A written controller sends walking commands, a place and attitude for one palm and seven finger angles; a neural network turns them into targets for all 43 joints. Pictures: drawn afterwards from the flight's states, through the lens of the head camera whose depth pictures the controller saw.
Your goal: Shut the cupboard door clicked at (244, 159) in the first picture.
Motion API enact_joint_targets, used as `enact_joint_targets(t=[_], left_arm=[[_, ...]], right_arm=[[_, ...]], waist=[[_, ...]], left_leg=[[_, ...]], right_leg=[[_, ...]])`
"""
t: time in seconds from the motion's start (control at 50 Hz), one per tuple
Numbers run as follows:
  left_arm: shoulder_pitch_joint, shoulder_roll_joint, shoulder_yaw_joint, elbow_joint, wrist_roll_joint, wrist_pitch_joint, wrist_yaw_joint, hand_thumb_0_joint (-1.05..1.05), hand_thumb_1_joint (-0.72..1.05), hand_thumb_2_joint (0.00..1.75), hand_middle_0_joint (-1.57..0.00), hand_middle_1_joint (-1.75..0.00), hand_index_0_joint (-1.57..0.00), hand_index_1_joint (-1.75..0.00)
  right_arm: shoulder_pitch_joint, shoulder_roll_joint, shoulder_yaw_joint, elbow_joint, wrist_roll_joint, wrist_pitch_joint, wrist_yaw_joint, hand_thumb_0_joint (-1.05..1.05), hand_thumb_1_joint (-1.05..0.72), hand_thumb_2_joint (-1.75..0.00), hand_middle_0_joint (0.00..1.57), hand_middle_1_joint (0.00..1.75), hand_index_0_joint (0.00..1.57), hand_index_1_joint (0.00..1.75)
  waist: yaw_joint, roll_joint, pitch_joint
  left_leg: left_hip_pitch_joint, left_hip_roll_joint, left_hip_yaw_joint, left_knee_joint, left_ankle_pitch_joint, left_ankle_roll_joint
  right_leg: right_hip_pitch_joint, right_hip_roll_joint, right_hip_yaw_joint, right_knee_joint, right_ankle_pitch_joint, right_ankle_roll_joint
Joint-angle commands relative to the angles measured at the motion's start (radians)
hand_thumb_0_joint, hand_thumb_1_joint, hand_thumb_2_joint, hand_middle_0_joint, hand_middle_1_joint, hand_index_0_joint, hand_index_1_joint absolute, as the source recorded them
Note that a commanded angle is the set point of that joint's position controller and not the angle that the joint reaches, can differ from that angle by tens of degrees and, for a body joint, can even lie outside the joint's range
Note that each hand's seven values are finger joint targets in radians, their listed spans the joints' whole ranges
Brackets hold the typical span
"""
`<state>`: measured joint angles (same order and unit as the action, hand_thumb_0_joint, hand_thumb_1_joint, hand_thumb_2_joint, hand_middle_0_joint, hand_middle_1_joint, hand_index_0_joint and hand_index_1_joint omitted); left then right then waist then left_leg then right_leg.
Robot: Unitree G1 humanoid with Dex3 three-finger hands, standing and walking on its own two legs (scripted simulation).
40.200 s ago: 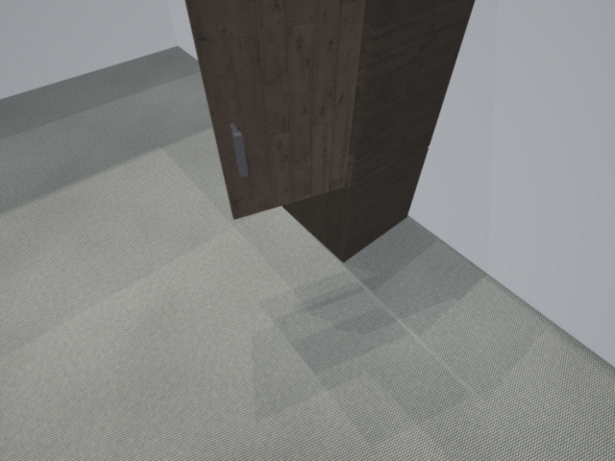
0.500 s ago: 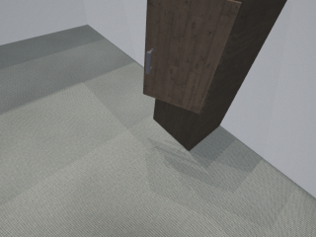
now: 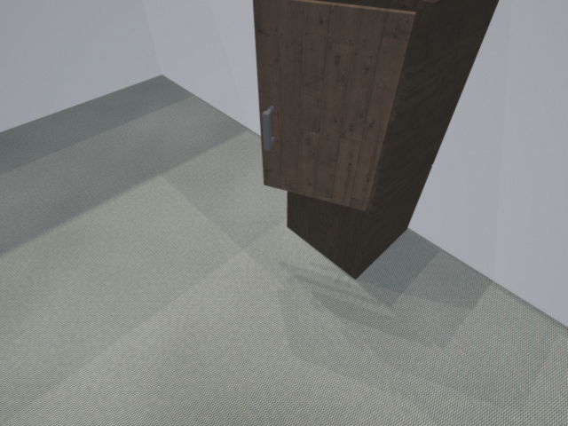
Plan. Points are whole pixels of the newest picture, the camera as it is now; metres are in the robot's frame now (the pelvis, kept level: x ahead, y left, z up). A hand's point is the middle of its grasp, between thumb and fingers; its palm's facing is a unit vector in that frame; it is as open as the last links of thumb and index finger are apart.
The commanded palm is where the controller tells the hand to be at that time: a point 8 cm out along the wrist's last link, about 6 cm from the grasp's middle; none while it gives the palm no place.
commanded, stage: let the arm hang, fingers relaxed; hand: left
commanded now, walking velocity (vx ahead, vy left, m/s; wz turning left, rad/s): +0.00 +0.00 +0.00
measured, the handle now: (269, 128) +0.91 +0.09 -0.09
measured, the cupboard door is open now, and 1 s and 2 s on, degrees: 25 25 25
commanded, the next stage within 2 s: look to check the result in 0.26 s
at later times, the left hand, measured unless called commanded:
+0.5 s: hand out of the picture +0.06 +0.21 -0.17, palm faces -0.02 -0.96 -0.26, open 7.4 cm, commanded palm none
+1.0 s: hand out of the picture +0.09 +0.20 -0.17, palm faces -0.01 -0.96 -0.28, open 7.4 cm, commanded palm none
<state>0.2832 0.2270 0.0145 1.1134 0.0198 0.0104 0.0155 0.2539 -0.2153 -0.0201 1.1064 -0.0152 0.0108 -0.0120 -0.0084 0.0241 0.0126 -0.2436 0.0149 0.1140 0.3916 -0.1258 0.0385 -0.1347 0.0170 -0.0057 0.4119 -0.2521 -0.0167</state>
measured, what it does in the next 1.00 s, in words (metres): shifts its weight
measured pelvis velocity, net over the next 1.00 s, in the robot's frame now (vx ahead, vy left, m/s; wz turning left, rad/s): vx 0.05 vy -0.02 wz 0.00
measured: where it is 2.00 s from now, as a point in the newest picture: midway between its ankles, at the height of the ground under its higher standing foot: outside the picture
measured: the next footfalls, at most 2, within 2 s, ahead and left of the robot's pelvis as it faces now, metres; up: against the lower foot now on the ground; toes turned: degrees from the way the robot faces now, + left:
right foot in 1.70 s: +0.11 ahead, -0.13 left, +0.00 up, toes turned +20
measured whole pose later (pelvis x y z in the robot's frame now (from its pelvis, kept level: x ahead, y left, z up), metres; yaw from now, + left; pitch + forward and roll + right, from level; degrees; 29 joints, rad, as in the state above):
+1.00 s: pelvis +0.05 -0.02 +0.00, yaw +0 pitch -1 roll +0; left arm 0.18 0.26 0.01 1.13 0.01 -0.01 0.02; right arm 0.15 -0.26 -0.01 1.13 -0.01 0.00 -0.02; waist -0.01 -0.01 0.03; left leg -0.16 0.02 0.11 0.34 -0.17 0.01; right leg -0.03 0.03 -0.01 0.30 -0.27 -0.04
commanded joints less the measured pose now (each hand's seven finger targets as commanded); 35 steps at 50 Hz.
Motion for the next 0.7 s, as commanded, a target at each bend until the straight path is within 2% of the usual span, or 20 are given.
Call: enact_joint_targets(t=[0.0,0.08,0.16,0.18,0.26,0.38,0.5,0.58,0.68], left_arm=[[0.02,0.147,0.026,-0.028,0.0,-0.026,0.011,0.0,0.9,0.9,-0.2,-0.3,-0.2,-0.3],[0.0,0.162,0.027,-0.028,-0.001,-0.031,0.01,0.0,0.9,0.9,-0.2,-0.3,-0.2,-0.3],[-0.023,0.163,0.025,-0.025,-0.002,-0.03,0.009,0.0,0.9,0.9,-0.2,-0.3,-0.2,-0.3],[-0.022,0.174,0.027,-0.026,-0.002,-0.033,0.01,0.0,0.9,0.9,-0.2,-0.3,-0.2,-0.3],[-0.044,0.175,0.024,-0.021,-0.004,-0.034,0.009,0.0,0.9,0.9,-0.2,-0.3,-0.2,-0.3],[-0.058,0.187,0.026,-0.021,-0.005,-0.037,0.009,0.0,0.9,0.9,-0.2,-0.3,-0.2,-0.3],[-0.076,0.192,0.024,-0.019,-0.006,-0.036,0.01,0.0,0.9,0.9,-0.2,-0.3,-0.2,-0.3],[-0.073,0.2,0.025,-0.019,-0.006,-0.038,0.01,0.0,0.9,0.9,-0.2,-0.3,-0.2,-0.3],[-0.076,0.205,0.024,-0.019,-0.007,-0.04,0.012,0.0,0.9,0.9,-0.2,-0.3,-0.2,-0.3]], right_arm=[[-0.004,-0.169,-0.032,-0.04,-0.001,-0.022,-0.015,0.0,-0.9,-0.9,0.2,0.3,0.2,0.3],[-0.02,-0.179,-0.031,-0.038,0.002,-0.026,-0.016,0.0,-0.9,-0.9,0.2,0.3,0.2,0.3],[-0.034,-0.179,-0.028,-0.033,-0.001,-0.024,-0.016,0.0,-0.9,-0.9,0.2,0.3,0.2,0.3],[-0.035,-0.186,-0.028,-0.036,0.002,-0.025,-0.016,0.0,-0.9,-0.9,0.2,0.3,0.2,0.3],[-0.051,-0.189,-0.025,-0.032,-0.001,-0.027,-0.016,0.0,-0.9,-0.9,0.2,0.3,0.2,0.3],[-0.07,-0.208,-0.024,-0.035,0.002,-0.028,-0.018,0.0,-0.9,-0.9,0.2,0.3,0.2,0.3],[-0.086,-0.211,-0.022,-0.032,0.001,-0.026,-0.018,0.0,-0.9,-0.9,0.2,0.3,0.2,0.3],[-0.09,-0.22,-0.021,-0.032,0.003,-0.027,-0.018,0.0,-0.9,-0.9,0.2,0.3,0.2,0.3],[-0.099,-0.221,-0.02,-0.03,0.003,-0.025,-0.017,0.0,-0.9,-0.9,0.2,0.3,0.2,0.3]], waist=[[0.005,-0.03,0.039],[0.002,-0.022,0.036],[-0.002,-0.003,0.057],[0.001,-0.018,0.039],[-0.003,0.006,0.018],[-0.002,-0.01,-0.007],[-0.004,-0.017,0.006],[-0.002,-0.028,-0.023],[-0.002,-0.036,-0.024]], left_leg=[[0.073,0.123,-0.171,-0.113,-0.162,0.004],[0.103,0.118,-0.157,-0.095,-0.077,0.002],[0.1,0.116,-0.156,-0.104,-0.087,-0.004],[0.111,0.118,-0.154,-0.094,-0.048,-0.002],[0.132,0.118,-0.151,-0.09,-0.006,-0.006],[0.162,0.123,-0.149,-0.076,0.069,-0.006],[0.168,0.126,-0.146,-0.08,0.086,-0.008],[0.189,0.127,-0.146,-0.072,0.123,-0.007],[0.2,0.126,-0.143,-0.069,0.144,-0.009]], right_leg=[[-0.121,-0.099,0.103,-0.11,-0.006,-0.045],[-0.118,-0.106,0.111,-0.125,0.033,-0.045],[-0.116,-0.109,0.111,-0.137,0.025,-0.042],[-0.103,-0.109,0.114,-0.139,0.052,-0.043],[-0.081,-0.115,0.112,-0.144,0.081,-0.041],[-0.056,-0.118,0.11,-0.149,0.143,-0.039],[-0.048,-0.123,0.108,-0.156,0.163,-0.036],[-0.029,-0.124,0.106,-0.154,0.206,-0.035],[-0.022,-0.128,0.105,-0.153,0.244,-0.034]])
